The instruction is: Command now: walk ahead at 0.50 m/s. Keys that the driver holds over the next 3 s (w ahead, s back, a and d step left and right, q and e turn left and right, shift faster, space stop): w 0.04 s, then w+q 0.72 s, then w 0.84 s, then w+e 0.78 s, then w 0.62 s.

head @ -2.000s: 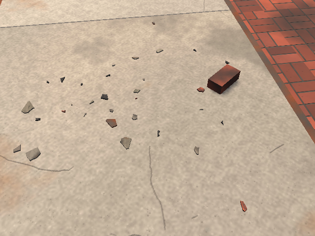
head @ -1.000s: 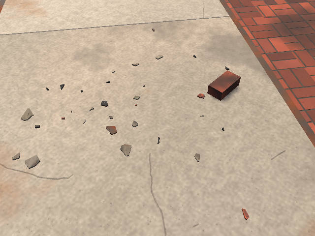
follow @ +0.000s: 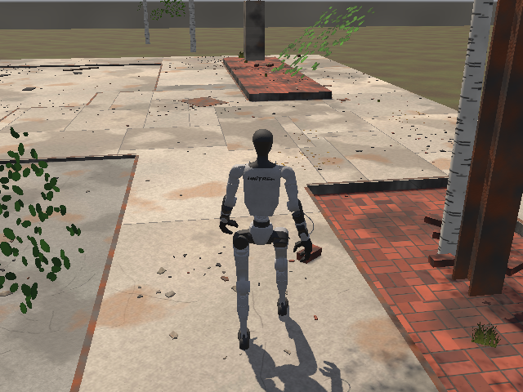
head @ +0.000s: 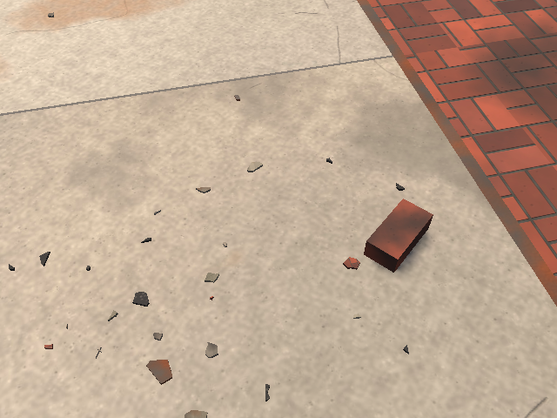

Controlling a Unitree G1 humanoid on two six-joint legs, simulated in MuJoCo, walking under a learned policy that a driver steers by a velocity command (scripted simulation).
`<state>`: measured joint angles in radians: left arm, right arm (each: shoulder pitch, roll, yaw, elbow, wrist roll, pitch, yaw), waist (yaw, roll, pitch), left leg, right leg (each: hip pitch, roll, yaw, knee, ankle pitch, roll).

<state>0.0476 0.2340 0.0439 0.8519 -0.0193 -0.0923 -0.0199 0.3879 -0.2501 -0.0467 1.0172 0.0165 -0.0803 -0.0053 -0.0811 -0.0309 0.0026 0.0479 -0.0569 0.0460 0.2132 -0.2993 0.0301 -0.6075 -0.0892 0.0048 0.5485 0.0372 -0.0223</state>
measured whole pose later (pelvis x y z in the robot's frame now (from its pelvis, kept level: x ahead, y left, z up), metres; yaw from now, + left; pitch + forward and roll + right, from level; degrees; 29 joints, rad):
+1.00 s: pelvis +0.55 +0.09 +0.01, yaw +25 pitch +2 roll +0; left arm 0.05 0.27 0.06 0.79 0.00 -0.10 0.00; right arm 0.31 -0.24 -0.07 0.82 0.01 -0.07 0.00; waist -0.06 -0.05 0.02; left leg -0.07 -0.11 -0.08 0.29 -0.24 0.10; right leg -0.66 -0.10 0.05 0.62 0.09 0.03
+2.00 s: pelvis +1.05 +0.34 +0.01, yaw +17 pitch +1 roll +2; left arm 0.19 0.29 0.08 0.81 -0.02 -0.03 -0.01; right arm 0.31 -0.25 -0.07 0.88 -0.02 -0.10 0.00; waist -0.05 -0.05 0.01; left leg -0.05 -0.02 0.19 0.25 -0.21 0.04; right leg -0.71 -0.12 0.07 0.92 -0.04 0.00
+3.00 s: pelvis +1.61 +0.42 +0.01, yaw -2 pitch +2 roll +1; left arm 0.19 0.29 0.06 0.71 0.00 -0.06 0.00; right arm 0.34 -0.25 -0.04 0.86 0.00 -0.09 0.02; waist -0.05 -0.04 0.01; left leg -0.14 -0.06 0.03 0.28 -0.18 0.06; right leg -0.66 -0.11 0.05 0.89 -0.14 0.00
